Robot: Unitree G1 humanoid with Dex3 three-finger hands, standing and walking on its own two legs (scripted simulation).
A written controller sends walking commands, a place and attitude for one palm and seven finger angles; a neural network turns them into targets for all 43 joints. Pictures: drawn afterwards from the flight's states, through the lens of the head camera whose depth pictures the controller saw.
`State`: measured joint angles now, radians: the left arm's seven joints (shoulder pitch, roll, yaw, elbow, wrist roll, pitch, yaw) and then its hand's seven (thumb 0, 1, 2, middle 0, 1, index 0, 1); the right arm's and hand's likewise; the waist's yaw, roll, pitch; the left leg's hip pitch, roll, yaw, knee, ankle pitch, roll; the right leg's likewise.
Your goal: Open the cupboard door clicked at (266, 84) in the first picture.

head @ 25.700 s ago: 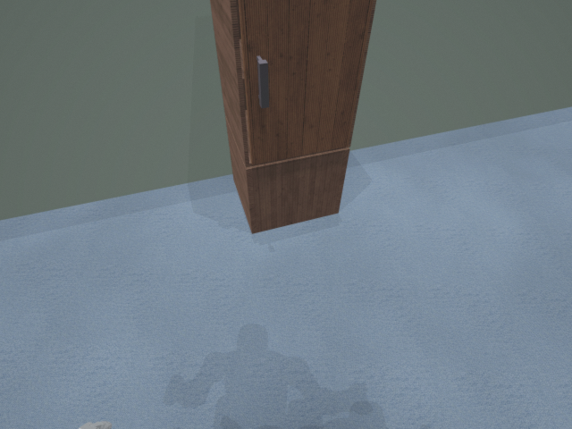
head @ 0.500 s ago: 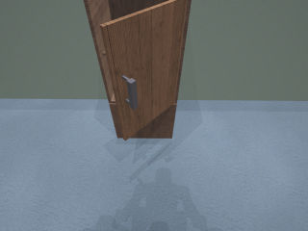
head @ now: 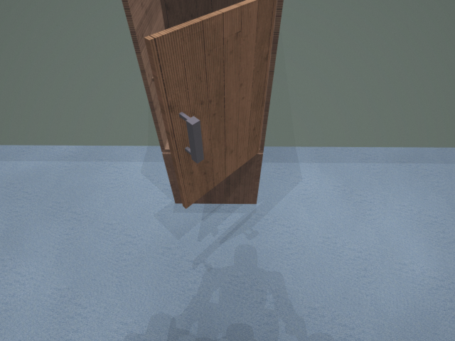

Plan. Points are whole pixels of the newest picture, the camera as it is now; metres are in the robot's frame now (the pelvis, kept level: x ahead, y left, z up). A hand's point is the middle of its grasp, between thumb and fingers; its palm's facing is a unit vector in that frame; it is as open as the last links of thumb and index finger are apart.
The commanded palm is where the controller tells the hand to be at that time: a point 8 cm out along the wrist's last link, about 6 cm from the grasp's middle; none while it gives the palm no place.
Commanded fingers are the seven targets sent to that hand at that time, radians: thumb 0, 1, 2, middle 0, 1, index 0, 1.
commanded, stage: look to check the result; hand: left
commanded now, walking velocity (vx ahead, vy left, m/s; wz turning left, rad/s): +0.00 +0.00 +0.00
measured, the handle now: (190, 137) +0.60 +0.14 -0.02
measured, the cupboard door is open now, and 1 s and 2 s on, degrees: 46 46 46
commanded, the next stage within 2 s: walk to a spot facing it in 0.02 s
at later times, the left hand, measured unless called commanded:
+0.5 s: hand out of the picture +0.03 +0.19 -0.18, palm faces -0.09 -0.97 -0.24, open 7.3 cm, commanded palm none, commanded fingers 0.00 0.90 0.90 -0.20 -0.30 -0.20 -0.30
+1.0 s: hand out of the picture +0.08 +0.15 -0.16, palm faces -0.30 -0.92 -0.26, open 7.3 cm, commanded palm none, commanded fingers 0.00 0.90 0.90 -0.20 -0.30 -0.20 -0.30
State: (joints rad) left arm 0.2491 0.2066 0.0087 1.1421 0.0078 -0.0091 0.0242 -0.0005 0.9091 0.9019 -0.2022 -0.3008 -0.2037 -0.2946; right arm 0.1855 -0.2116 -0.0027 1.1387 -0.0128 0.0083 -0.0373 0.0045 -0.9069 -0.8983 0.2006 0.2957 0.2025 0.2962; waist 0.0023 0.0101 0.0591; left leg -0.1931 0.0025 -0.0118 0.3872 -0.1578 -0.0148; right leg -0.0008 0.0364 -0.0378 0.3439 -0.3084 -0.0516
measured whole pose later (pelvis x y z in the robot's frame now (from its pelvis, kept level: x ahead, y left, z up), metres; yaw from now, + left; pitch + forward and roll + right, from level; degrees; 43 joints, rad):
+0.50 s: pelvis -0.01 +0.00 -0.01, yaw -9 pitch +0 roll +2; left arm 0.25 0.20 0.07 1.04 0.02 0.06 0.00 0.00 0.91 0.90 -0.20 -0.30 -0.20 -0.29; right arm 0.21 -0.19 -0.05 1.03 -0.03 0.02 -0.05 0.00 -0.91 -0.90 0.20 0.30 0.20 0.30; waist 0.02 -0.01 0.09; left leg -0.29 0.07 0.14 0.55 -0.25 -0.02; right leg -0.25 0.05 0.04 0.72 -0.46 -0.04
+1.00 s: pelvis -0.01 -0.03 +0.00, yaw -24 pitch +2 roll +2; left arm 0.28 0.18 0.07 0.95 0.03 0.02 0.01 0.00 0.91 0.90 -0.20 -0.30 -0.21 -0.30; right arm 0.04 -0.21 -0.06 0.91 0.00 0.05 -0.04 0.01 -0.91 -0.90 0.20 0.30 0.20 0.30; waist 0.06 -0.01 0.09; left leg -0.44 0.01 -0.04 0.92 -0.41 -0.06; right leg -0.22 0.11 0.18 0.48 -0.27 -0.08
